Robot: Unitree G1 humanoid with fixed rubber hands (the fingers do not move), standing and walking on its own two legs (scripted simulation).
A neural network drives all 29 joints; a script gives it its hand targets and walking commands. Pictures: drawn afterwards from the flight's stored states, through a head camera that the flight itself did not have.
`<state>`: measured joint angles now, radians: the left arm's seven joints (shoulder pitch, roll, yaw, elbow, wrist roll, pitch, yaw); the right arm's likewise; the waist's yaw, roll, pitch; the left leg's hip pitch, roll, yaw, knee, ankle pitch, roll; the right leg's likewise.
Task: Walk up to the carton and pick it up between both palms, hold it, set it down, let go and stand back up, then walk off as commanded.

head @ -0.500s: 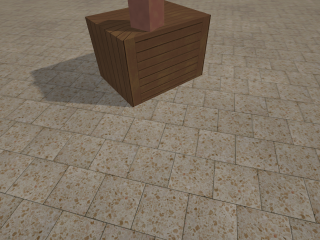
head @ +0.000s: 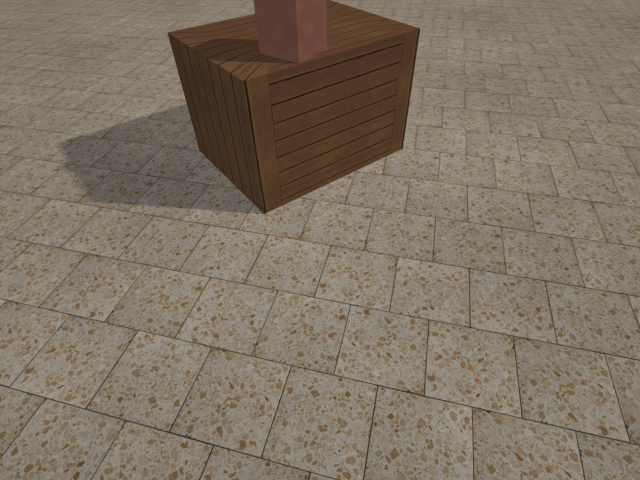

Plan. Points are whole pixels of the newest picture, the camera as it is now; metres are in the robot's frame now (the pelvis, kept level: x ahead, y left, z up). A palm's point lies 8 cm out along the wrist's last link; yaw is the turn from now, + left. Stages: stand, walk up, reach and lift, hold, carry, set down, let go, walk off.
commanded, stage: walk up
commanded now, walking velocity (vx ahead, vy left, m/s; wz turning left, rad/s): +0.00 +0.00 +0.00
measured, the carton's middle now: (291, 19) +1.81 +0.11 +0.01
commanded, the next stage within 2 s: none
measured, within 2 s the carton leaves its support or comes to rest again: neither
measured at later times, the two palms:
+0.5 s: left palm out of the picture +0.12 +0.39 -0.08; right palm (568, 471) +0.18 -0.29 -0.08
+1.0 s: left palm (93, 438) +0.23 +0.32 -0.06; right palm (514, 311) +0.43 -0.32 -0.10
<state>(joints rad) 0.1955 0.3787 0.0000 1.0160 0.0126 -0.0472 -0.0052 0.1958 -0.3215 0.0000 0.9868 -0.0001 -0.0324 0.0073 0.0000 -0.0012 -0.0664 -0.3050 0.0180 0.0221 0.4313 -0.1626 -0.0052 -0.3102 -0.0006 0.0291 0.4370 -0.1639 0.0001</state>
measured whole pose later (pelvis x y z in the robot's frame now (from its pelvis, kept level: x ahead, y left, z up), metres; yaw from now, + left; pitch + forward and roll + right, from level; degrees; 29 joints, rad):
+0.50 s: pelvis +0.08 +0.04 +0.00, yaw +10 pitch -2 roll +0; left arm 0.18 0.50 0.03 0.93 0.02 -0.03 -0.10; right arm 0.29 -0.46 -0.03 0.98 0.00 -0.06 0.05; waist 0.00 -0.03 -0.05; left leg -0.20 0.01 -0.01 0.44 -0.24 0.01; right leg -0.42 -0.07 -0.02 0.91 -0.44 -0.03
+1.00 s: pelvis +0.27 -0.02 +0.01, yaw +18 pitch +0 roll +2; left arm 0.27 0.48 0.03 0.92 0.02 -0.06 -0.08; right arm 0.27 -0.46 -0.03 0.96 0.00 -0.05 0.06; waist 0.00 0.00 -0.05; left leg -0.48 0.04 -0.01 0.79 -0.29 0.01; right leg -0.07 -0.04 -0.17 0.34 -0.28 -0.04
